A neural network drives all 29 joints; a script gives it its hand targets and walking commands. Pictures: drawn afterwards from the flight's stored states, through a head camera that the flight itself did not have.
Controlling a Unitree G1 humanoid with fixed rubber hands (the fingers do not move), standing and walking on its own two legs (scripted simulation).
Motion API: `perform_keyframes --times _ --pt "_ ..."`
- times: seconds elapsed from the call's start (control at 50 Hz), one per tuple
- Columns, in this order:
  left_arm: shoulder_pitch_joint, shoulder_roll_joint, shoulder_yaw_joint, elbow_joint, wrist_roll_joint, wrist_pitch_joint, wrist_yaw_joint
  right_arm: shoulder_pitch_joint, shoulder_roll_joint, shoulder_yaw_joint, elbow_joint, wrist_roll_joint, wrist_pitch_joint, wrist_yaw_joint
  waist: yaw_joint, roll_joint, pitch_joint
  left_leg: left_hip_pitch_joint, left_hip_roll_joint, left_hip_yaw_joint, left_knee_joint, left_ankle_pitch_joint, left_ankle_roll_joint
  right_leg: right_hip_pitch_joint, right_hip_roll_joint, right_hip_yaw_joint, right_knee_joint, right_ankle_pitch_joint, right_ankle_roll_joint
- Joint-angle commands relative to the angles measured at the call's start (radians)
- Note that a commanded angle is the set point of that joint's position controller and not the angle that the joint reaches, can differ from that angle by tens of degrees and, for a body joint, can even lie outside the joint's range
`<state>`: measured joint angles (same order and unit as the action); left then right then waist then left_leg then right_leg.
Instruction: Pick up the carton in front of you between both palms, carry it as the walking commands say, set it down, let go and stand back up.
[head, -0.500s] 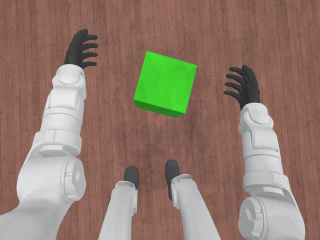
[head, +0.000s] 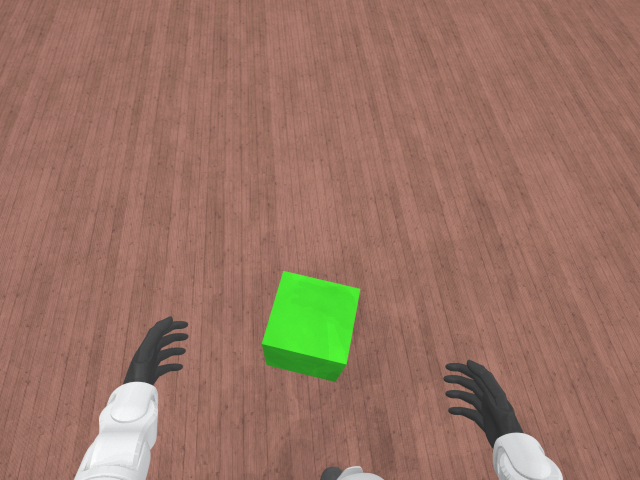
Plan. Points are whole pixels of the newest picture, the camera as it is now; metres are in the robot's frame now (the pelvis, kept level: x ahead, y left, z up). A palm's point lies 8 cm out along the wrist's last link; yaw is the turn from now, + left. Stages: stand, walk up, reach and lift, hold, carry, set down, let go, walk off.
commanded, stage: let go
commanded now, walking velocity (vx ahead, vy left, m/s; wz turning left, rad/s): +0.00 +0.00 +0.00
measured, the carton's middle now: (310, 329) +0.49 -0.05 -0.63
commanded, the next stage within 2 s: stand in 0.74 s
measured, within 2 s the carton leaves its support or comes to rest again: neither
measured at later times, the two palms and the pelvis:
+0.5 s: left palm out of the picture +0.17 +0.26 -0.05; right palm (487, 441) +0.18 -0.20 -0.05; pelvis +0.01 +0.03 +0.02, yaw -1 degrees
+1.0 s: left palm out of the picture +0.14 +0.30 -0.06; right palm (536, 456) +0.16 -0.28 -0.08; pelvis +0.02 +0.00 +0.01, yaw +0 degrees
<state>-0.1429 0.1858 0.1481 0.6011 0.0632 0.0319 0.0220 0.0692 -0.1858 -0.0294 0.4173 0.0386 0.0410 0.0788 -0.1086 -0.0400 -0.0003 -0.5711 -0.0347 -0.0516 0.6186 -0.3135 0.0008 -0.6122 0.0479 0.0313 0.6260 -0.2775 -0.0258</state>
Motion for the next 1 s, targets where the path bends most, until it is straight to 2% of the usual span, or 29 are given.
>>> perform_keyframes --times 0.0,0.08,0.16,0.28,0.44,0.46,0.48,0.6,0.72,0.74,0.78,0.82,0.88,0.98 --pt "0.049 0.095 -0.003 -0.117 -0.013 -0.030 -0.004 0.053 -0.094 -0.008 -0.120 0.010 -0.024 -0.010 0.040 0.015 -0.326 0.134 -0.019 0.010 -0.105 0.201 0.006 0.469 -0.043 0.047 -0.070 0.494 0.066" --pt "0.145 0.092 -0.033 -0.151 -0.026 -0.030 -0.016 0.099 -0.108 -0.009 -0.108 0.013 -0.024 -0.008 0.060 0.073 -0.223 0.289 -0.002 0.005 -0.152 0.270 -0.010 0.450 -0.021 0.028 -0.137 0.412 0.056" --pt "0.232 0.090 -0.055 -0.187 -0.041 -0.017 -0.034 0.115 -0.123 -0.018 -0.086 0.005 -0.014 -0.004 0.080 0.093 -0.144 0.379 0.011 -0.003 -0.195 0.324 -0.020 0.467 -0.010 0.012 -0.178 0.357 0.048" --pt "0.321 0.095 -0.086 -0.241 -0.062 0.018 -0.061 0.144 -0.133 -0.038 -0.062 -0.026 0.017 -0.004 0.090 0.075 -0.059 0.463 0.026 -0.007 -0.236 0.376 -0.026 0.487 0.004 -0.006 -0.215 0.301 0.036" --pt "0.313 0.102 -0.102 -0.280 -0.070 0.067 -0.083 0.124 -0.135 -0.054 -0.069 -0.057 0.066 -0.005 0.089 0.041 0.037 0.453 0.032 0.004 -0.260 0.279 -0.017 0.523 0.004 -0.017 -0.224 0.212 0.029" --pt "0.362 0.103 -0.098 -0.223 -0.089 0.040 -0.062 0.075 -0.170 -0.053 -0.141 -0.060 0.116 -0.029 0.104 0.032 -0.009 0.503 0.040 -0.012 -0.222 0.358 -0.022 0.497 0.023 -0.027 -0.192 0.168 0.038" --pt "0.351 0.102 -0.101 -0.239 -0.085 0.039 -0.053 0.105 -0.163 -0.047 -0.121 -0.060 0.132 -0.038 0.105 0.053 0.004 0.501 0.040 -0.010 -0.217 0.368 -0.028 0.485 0.021 -0.027 -0.192 0.154 0.034" --pt "0.328 0.118 -0.102 -0.247 -0.078 0.057 -0.045 0.095 -0.145 -0.028 -0.139 -0.055 0.174 -0.056 0.104 0.070 0.048 0.465 0.035 0.000 -0.221 0.298 -0.017 0.483 0.015 -0.017 -0.191 0.139 0.033" --pt "0.327 0.123 -0.095 -0.244 -0.070 0.078 -0.052 0.079 -0.140 -0.021 -0.154 -0.056 0.201 -0.061 0.109 0.063 0.062 0.434 0.028 0.016 -0.224 0.220 -0.005 0.515 0.007 -0.011 -0.197 0.134 0.033" --pt "0.345 0.242 -0.052 -0.106 -0.016 0.043 -0.019 0.045 -0.239 -0.052 -0.008 -0.077 0.104 -0.099 0.134 0.165 0.085 0.278 0.054 -0.033 -0.202 -0.013 -0.024 0.391 -0.073 0.042 -0.200 0.052 0.045" --pt "0.337 0.267 -0.048 -0.090 -0.001 0.009 -0.007 0.070 -0.228 -0.050 0.032 -0.084 0.032 -0.104 0.118 0.086 0.074 0.309 0.065 -0.066 -0.201 -0.134 -0.008 0.330 -0.090 0.083 -0.232 -0.113 0.030" --pt "0.314 0.249 -0.054 -0.071 -0.006 -0.012 -0.008 0.071 -0.230 -0.050 0.069 -0.085 -0.005 -0.095 0.112 0.050 0.053 0.338 0.072 -0.082 -0.185 -0.136 0.006 0.289 -0.093 0.104 -0.246 -0.169 0.017" --pt "0.298 0.248 -0.058 -0.038 -0.012 -0.028 -0.016 0.064 -0.242 -0.046 0.120 -0.084 -0.031 -0.085 0.110 0.037 -0.006 0.365 0.080 -0.083 -0.169 0.001 0.011 0.334 -0.098 0.104 -0.226 -0.030 0.007" --pt "0.320 0.273 -0.055 0.016 -0.023 -0.036 -0.009 0.080 -0.269 -0.040 0.192 -0.080 -0.046 -0.093 0.112 0.026 -0.069 0.419 0.089 -0.077 -0.143 0.252 0.000 0.413 -0.110 0.097 -0.183 0.261 0.004"
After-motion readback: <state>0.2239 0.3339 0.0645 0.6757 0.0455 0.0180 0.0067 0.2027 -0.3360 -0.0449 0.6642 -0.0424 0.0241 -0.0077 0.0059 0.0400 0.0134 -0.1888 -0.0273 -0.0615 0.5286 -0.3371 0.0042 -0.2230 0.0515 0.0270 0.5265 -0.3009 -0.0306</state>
